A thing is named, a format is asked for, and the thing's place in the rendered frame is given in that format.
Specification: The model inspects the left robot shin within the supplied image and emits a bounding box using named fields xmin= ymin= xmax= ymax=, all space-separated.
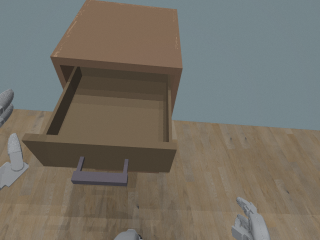
xmin=127 ymin=229 xmax=139 ymax=236

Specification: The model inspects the robot right hand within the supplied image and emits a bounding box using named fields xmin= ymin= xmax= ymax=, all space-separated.
xmin=231 ymin=197 xmax=271 ymax=240

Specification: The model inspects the cabinet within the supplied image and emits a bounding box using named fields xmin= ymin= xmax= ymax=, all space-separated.
xmin=50 ymin=0 xmax=183 ymax=174

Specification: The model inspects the handle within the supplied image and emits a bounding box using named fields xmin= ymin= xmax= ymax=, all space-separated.
xmin=71 ymin=156 xmax=129 ymax=187

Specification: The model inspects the robot left hand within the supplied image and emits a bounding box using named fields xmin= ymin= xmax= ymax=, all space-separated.
xmin=0 ymin=89 xmax=29 ymax=190

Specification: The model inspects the drawer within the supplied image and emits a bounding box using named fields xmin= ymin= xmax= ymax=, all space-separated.
xmin=21 ymin=66 xmax=177 ymax=173

